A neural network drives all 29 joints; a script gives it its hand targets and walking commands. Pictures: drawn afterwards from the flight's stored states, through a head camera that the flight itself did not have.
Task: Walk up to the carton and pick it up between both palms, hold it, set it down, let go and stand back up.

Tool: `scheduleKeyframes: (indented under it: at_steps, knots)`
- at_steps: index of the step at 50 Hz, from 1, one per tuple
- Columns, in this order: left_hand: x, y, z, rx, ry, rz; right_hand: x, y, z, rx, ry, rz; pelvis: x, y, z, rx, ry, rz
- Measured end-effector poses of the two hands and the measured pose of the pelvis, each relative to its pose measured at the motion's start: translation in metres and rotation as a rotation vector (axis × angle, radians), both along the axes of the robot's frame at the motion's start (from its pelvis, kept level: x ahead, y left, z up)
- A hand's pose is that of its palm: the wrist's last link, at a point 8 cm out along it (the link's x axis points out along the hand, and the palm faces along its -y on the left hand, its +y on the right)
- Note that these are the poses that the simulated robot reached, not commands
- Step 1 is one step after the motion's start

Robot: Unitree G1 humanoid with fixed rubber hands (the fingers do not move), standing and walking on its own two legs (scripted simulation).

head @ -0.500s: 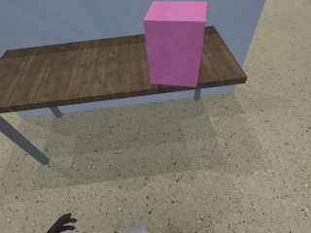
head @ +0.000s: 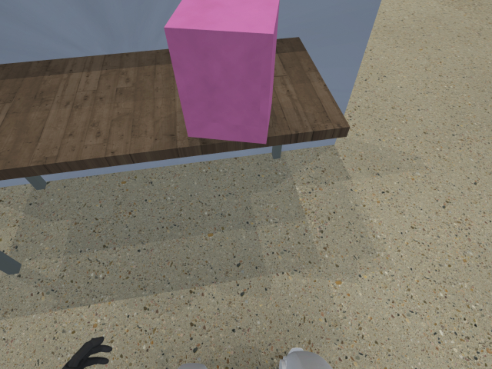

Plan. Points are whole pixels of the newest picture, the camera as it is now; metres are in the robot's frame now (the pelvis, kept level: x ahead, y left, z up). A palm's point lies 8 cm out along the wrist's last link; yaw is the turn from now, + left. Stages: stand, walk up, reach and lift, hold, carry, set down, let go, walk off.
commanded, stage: walk up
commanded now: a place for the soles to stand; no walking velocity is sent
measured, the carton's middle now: (229, 73) +0.76 +0.09 +0.05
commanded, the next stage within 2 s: none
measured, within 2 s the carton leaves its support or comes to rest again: neither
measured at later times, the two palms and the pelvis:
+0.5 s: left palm (63, 352) +0.16 +0.31 -0.05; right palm out of the picture +0.13 -0.34 -0.07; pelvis +0.06 +0.00 +0.02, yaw +4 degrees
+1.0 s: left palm out of the picture +0.13 +0.32 -0.09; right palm out of the picture +0.13 -0.32 -0.07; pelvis +0.04 +0.01 +0.00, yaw +5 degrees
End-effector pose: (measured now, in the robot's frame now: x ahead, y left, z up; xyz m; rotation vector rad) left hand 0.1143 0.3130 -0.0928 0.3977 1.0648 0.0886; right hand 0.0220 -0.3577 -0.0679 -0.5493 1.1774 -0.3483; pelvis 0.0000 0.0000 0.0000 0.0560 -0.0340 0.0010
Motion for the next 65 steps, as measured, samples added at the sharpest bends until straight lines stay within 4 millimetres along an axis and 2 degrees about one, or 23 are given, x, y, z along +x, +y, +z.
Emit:
scheduleKeyframes:
  at_steps: [3,8,12,16,21,26,30,33,41,50,54,59,65]
  knots:
    - [0.008,-0.020,-0.002,0.005,-0.036,0.015,0.014,-0.012,-0.015,0.026,-0.025,0.000,0.008,-0.017,-0.007,-0.003,-0.042,0.007]
    - [0.017,-0.034,0.026,0.026,-0.093,0.055,0.044,-0.016,-0.014,0.074,-0.036,0.032,0.024,-0.028,0.008,-0.009,-0.065,0.038]
    - [0.025,-0.032,0.045,0.063,-0.109,0.076,0.063,-0.014,-0.011,0.113,-0.017,0.058,0.037,-0.032,0.020,-0.018,-0.056,0.059]
    - [0.033,-0.025,0.053,0.090,-0.107,0.088,0.078,-0.008,-0.012,0.132,-0.007,0.068,0.048,-0.029,0.024,-0.023,-0.045,0.067]
    - [0.040,-0.013,0.050,0.092,-0.101,0.095,0.097,0.005,-0.012,0.130,-0.019,0.075,0.056,-0.017,0.023,-0.038,-0.038,0.069]
    - [0.042,0.006,0.037,0.064,-0.096,0.099,0.113,0.024,-0.005,0.105,-0.047,0.086,0.059,0.003,0.020,-0.066,-0.037,0.071]
    - [0.040,0.024,0.013,0.032,-0.083,0.106,0.112,0.043,-0.006,0.076,-0.047,0.088,0.057,0.024,0.008,-0.090,-0.043,0.073]
    - [0.034,0.029,0.003,0.003,-0.060,0.124,0.111,0.055,0.000,0.065,-0.053,0.086,0.055,0.032,0.008,-0.093,-0.055,0.082]
    - [0.025,0.030,-0.008,-0.027,-0.055,0.130,0.107,0.055,0.014,0.029,-0.074,0.090,0.046,0.035,0.008,-0.094,-0.065,0.084]
    - [0.018,0.010,0.001,0.009,-0.085,0.127,0.105,0.034,-0.001,0.066,-0.097,0.097,0.038,0.011,0.003,-0.055,-0.081,0.087]
    - [0.016,0.004,0.015,0.034,-0.104,0.126,0.110,0.029,-0.004,0.096,-0.112,0.102,0.036,0.001,0.008,-0.042,-0.088,0.089]
    - [0.015,0.008,0.029,0.066,-0.104,0.121,0.109,0.034,-0.012,0.130,-0.091,0.104,0.036,0.002,0.012,-0.043,-0.073,0.091]
    - [0.013,0.022,0.027,0.068,-0.094,0.128,0.112,0.048,-0.015,0.134,-0.079,0.111,0.038,0.014,0.011,-0.063,-0.063,0.098]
